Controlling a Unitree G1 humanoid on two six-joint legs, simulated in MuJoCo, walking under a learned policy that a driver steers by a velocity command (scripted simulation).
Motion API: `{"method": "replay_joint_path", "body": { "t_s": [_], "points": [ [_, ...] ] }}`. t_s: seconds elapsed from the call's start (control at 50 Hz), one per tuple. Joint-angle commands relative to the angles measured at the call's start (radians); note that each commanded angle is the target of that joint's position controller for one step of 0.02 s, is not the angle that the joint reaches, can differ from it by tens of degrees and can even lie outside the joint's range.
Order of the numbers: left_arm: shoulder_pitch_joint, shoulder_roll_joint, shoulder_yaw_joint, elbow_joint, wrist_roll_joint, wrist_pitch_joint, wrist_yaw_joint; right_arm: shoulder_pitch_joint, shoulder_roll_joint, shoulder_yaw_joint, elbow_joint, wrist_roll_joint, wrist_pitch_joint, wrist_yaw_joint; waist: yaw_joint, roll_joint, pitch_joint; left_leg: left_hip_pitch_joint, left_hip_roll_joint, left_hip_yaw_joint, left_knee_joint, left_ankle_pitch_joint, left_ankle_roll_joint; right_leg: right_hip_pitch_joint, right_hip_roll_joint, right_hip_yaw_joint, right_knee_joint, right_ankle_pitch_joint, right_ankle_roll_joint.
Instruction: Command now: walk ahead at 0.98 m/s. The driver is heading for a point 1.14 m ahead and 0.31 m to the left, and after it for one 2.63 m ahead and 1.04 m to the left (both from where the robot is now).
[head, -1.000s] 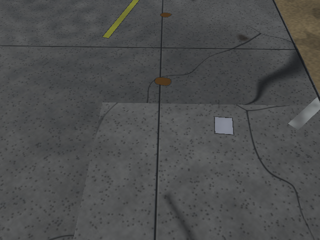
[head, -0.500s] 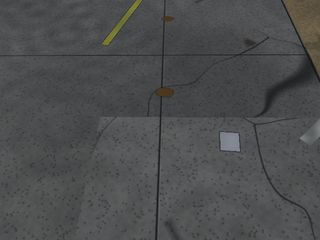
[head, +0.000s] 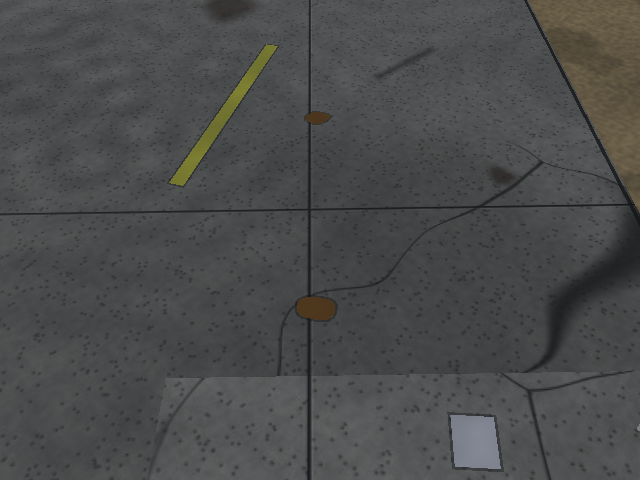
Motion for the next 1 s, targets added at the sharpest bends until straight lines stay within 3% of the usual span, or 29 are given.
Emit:
{"method": "replay_joint_path", "body": {
  "t_s": [0.02, 0.06, 0.1, 0.16, 0.2, 0.22, 0.24, 0.26, 0.28, 0.3, 0.32, 0.36, 0.4, 0.44, 0.52, 0.58, 0.62, 0.66, 0.7, 0.72, 0.74, 0.76, 0.78, 0.8, 0.82, 0.84, 0.88, 0.94, 1.0],
  "points": [
    [-0.092, 0.066, -0.001, -0.089, 0.002, 0.002, -0.009, -0.049, -0.071, -0.003, -0.066, 0.017, -0.046, 0.008, 0.038, 0.026, 0.194, -0.198, 0.243, -0.256, -0.418, 0.061, 0.106, -0.076, -0.059, -0.053, -0.209, 0.158, 0.025],
    [-0.18, 0.044, -0.014, -0.109, -0.007, -0.009, -0.019, -0.011, -0.072, -0.001, -0.06, 0.031, -0.055, 0.01, 0.011, 0.009, 0.179, -0.176, 0.201, -0.164, -0.422, 0.31, 0.064, 0.03, -0.027, -0.113, -0.427, 0.327, 0.02],
    [-0.244, 0.028, -0.023, -0.119, -0.02, -0.014, -0.028, 0.05, -0.097, -0.002, -0.038, 0.043, -0.063, 0.003, -0.02, 0.018, 0.159, -0.085, 0.222, -0.132, -0.461, 0.54, 0.036, 0.119, 0.016, -0.165, -0.566, 0.435, -0.002],
    [-0.278, 0.067, -0.014, -0.121, -0.016, -0.016, -0.016, 0.081, -0.141, -0.002, -0.016, 0.024, -0.054, -0.009, -0.025, 0.069, 0.11, 0.183, 0.257, -0.091, -0.372, 0.953, 0.009, 0.146, 0.088, -0.204, -0.696, 0.391, -0.032],
    [-0.195, 0.113, 0.005, -0.103, -0.01, -0.015, 0.001, 0.08, -0.186, -0.008, -0.004, 0.0, -0.033, -0.029, 0.034, 0.141, 0.013, 0.31, 0.3, -0.09, -0.17, 1.296, -0.007, 0.245, 0.159, -0.208, -0.706, 0.229, -0.051],
    [-0.047, 0.152, 0.023, -0.063, -0.011, -0.016, 0.015, 0.068, -0.203, -0.012, 0.002, -0.015, -0.018, -0.039, 0.109, 0.159, -0.069, 0.303, 0.319, -0.109, 0.025, 1.353, -0.007, 0.403, 0.173, -0.166, -0.706, 0.151, -0.069],
    [0.166, 0.185, 0.043, 0.003, -0.013, -0.014, 0.032, 0.016, -0.222, -0.017, -0.006, -0.021, -0.004, -0.044, 0.216, 0.155, -0.157, 0.229, 0.311, -0.11, 0.28, 1.255, 0.002, 0.612, 0.151, -0.132, -0.759, 0.109, -0.084],
    [0.344, 0.253, 0.07, 0.046, 0.007, -0.011, 0.053, -0.012, -0.172, -0.009, -0.03, -0.025, -0.004, -0.04, 0.268, 0.107, -0.256, 0.003, 0.263, -0.11, 0.601, 0.922, 0.019, 0.87, -0.004, 0.022, -0.691, -0.123, -0.102],
    [0.324, 0.317, 0.087, 0.043, 0.054, -0.019, 0.053, 0.136, 0.035, 0.035, -0.07, 0.024, -0.014, -0.015, 0.1, -0.21, -0.37, -0.45, 0.094, -0.138, 1.014, -0.155, -0.006, 1.182, -0.342, 0.551, -0.757, -0.331, -0.21],
    [0.29, 0.246, 0.088, 0.039, 0.024, -0.018, 0.031, 0.068, -0.094, 0.013, -0.074, 0.048, -0.023, -0.026, 0.146, -0.101, -0.394, -0.559, 0.105, -0.21, 1.083, -0.102, 0.028, 1.128, -0.332, 0.743, -0.943, -0.494, -0.21],
    [0.194, 0.181, 0.076, 0.048, 0.016, -0.03, 0.027, -0.072, -0.12, 0.004, -0.104, 0.049, -0.023, -0.028, 0.116, -0.031, -0.181, -0.59, 0.168, -0.205, 1.016, 0.045, 0.031, 0.931, -0.281, 0.538, -1.002, -0.44, -0.157],
    [0.14, 0.108, 0.062, 0.072, 0.015, -0.047, 0.023, -0.122, -0.087, 0.009, -0.103, 0.027, -0.004, -0.01, 0.058, 0.048, -0.026, -0.521, 0.227, -0.201, 0.931, 0.097, 0.025, 0.672, -0.215, 0.294, -1.059, -0.172, -0.093],
    [0.173, 0.06, 0.045, 0.117, -0.003, -0.061, 0.025, -0.103, -0.037, 0.014, -0.115, 0.001, 0.035, 0.015, 0.003, -0.003, 0.023, -0.482, 0.26, -0.194, 0.905, 0.102, 0.009, 0.552, -0.171, 0.128, -1.1, -0.079, -0.04],
    [0.186, 0.064, 0.046, 0.143, -0.029, -0.074, 0.021, -0.181, -0.014, 0.018, -0.157, -0.004, 0.059, 0.028, -0.015, -0.016, 0.077, -0.561, 0.285, -0.169, 0.879, 0.135, -0.006, 0.523, -0.143, -0.011, -1.131, 0.037, 0.005],
    [0.205, 0.065, 0.037, 0.158, -0.019, -0.092, 0.014, -0.359, -0.008, 0.03, -0.234, 0.01, 0.062, 0.042, -0.007, -0.031, 0.146, -0.573, 0.243, -0.046, 0.663, 0.353, -0.004, 0.47, -0.042, -0.266, -1.157, 0.436, 0.071],
    [0.25, 0.105, 0.034, 0.17, -0.026, -0.091, 0.038, -0.456, -0.02, 0.038, -0.27, 0.009, 0.052, 0.055, -0.001, -0.008, 0.168, -0.52, 0.189, 0.061, 0.408, 0.431, 0.031, 0.566, -0.043, -0.348, -1.146, 0.725, 0.104],
    [0.27, 0.159, 0.039, 0.161, -0.029, -0.081, 0.065, -0.448, -0.052, 0.032, -0.26, 0.003, 0.047, 0.061, -0.021, -0.038, 0.115, -0.408, 0.113, 0.124, 0.311, 0.443, 0.053, 0.665, -0.07, -0.369, -1.053, 1.05, 0.114],
    [0.236, 0.226, 0.057, 0.136, -0.023, -0.054, 0.093, -0.288, -0.11, 0.012, -0.216, 0.004, 0.051, 0.055, -0.122, -0.089, 0.005, -0.22, 0.048, 0.13, 0.291, 0.361, 0.077, 0.724, -0.116, -0.357, -0.827, 1.311, 0.114],
    [0.11, 0.269, 0.077, 0.088, -0.003, -0.018, 0.096, 0.122, -0.202, -0.04, -0.095, 0.004, 0.057, 0.029, -0.315, -0.084, -0.165, 0.188, 0.035, 0.019, 0.268, 0.209, 0.145, 0.576, -0.146, -0.302, -0.287, 1.25, 0.083],
    [0.08, 0.234, 0.08, 0.088, -0.001, -0.008, 0.072, 0.14, -0.229, -0.066, -0.075, 0.023, 0.06, 0.005, -0.295, 0.043, -0.12, 0.271, 0.082, -0.085, 0.176, 0.131, 0.187, 0.407, 0.008, -0.298, 0.12, 0.446, 0.069],
    [0.078, 0.063, 0.035, 0.021, 0.024, -0.028, 0.058, 0.04, -0.281, -0.076, -0.079, 0.024, 0.07, -0.003, -0.143, 0.251, -0.032, 0.326, 0.181, -0.327, 0.276, 0.4, 0.227, 0.041, 0.134, -0.214, 0.447, -0.306, 0.081],
    [0.129, 0.061, 0.019, -0.102, -0.016, -0.054, 0.047, -0.007, -0.345, -0.089, -0.123, -0.002, 0.077, -0.007, -0.071, 0.287, -0.242, 0.522, 0.348, -0.813, -0.005, 0.055, 0.428, -0.198, 0.143, -0.007, 0.506, -0.314, 0.097],
    [0.075, 0.119, 0.017, -0.096, -0.004, -0.08, 0.046, -0.039, -0.272, -0.083, -0.144, -0.011, 0.076, -0.014, -0.077, 0.084, -0.144, 0.429, 0.395, -0.956, -0.215, -0.204, 0.383, -0.264, 0.086, 0.042, 0.395, -0.239, 0.085],
    [0.039, 0.153, 0.024, -0.088, -0.004, -0.084, 0.042, -0.071, -0.205, -0.069, -0.136, -0.01, 0.07, -0.018, -0.032, -0.051, -0.014, 0.249, 0.371, -0.884, -0.25, -0.21, 0.326, -0.222, 0.045, 0.042, 0.279, -0.166, 0.089],
    [0.019, 0.143, 0.02, -0.09, 0.016, -0.074, 0.043, -0.099, -0.19, -0.062, -0.133, -0.002, 0.058, -0.019, 0.015, -0.094, 0.037, 0.105, 0.329, -0.8, -0.243, -0.096, 0.297, -0.155, 0.019, 0.041, 0.204, -0.165, 0.106],
    [0.034, 0.135, 0.016, -0.088, 0.034, -0.049, 0.042, -0.121, -0.188, -0.058, -0.146, 0.007, 0.039, -0.024, 0.05, -0.115, 0.056, -0.012, 0.285, -0.712, -0.243, -0.017, 0.28, -0.084, -0.009, 0.044, 0.134, -0.167, 0.128],
    [0.0, 0.112, 0.006, -0.109, 0.042, -0.006, 0.034, -0.14, -0.172, -0.046, -0.152, 0.016, 0.01, -0.023, 0.074, -0.106, 0.092, -0.211, 0.205, -0.588, -0.266, 0.054, 0.256, 0.019, -0.049, 0.013, -0.034, -0.16, 0.165],
    [-0.179, 0.086, -0.012, -0.189, 0.018, 0.001, 0.02, -0.108, -0.193, -0.055, -0.156, 0.016, -0.007, -0.016, 0.013, -0.039, 0.116, -0.288, 0.114, -0.473, -0.272, 0.258, 0.206, 0.114, -0.035, -0.041, -0.346, 0.1, 0.173],
    [-0.254, 0.083, -0.018, -0.224, -0.007, -0.003, 0.018, -0.038, -0.214, -0.071, -0.149, 0.028, -0.002, -0.001, -0.064, 0.044, 0.055, -0.143, 0.104, -0.467, -0.215, 0.468, 0.146, 0.17, 0.032, -0.065, -0.561, 0.291, 0.14]
  ]
}}
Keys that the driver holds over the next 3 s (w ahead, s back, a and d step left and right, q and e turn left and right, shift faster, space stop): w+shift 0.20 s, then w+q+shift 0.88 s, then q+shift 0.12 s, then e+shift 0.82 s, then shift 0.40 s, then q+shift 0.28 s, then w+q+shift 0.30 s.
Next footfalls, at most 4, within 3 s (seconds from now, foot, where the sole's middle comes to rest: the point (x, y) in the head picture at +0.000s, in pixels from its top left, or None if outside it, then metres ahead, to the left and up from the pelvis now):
0.26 right None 0.46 -0.11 -0.77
0.72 left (294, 342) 0.87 0.09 -0.77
1.14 right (270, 210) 1.32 0.16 -0.77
1.50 left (168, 226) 1.27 0.45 -0.77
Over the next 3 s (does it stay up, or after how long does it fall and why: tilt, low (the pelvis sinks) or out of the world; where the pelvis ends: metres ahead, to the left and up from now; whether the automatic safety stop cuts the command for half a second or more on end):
stays up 1.28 0.27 0.02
